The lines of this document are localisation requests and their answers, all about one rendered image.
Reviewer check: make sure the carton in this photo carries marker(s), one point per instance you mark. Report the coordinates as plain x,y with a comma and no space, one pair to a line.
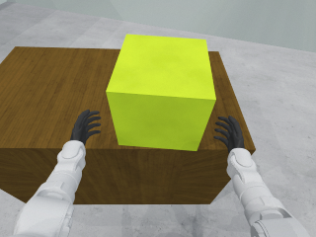
161,93

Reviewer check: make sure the robot left forearm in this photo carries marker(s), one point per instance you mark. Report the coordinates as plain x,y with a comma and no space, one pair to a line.
64,180

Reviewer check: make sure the right robot hand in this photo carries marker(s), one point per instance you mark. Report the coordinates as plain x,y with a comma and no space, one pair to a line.
233,134

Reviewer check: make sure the right robot upper arm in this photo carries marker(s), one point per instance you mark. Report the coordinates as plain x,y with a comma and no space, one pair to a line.
277,227

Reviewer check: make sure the left robot upper arm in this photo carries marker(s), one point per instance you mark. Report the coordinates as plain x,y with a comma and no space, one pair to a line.
46,217

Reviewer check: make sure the left robot hand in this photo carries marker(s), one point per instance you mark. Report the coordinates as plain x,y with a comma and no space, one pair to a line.
80,131

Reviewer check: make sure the pedestal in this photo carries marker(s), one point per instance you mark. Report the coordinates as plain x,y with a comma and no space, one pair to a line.
43,91

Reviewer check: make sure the robot right forearm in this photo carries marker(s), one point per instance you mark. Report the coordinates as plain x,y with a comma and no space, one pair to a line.
248,185

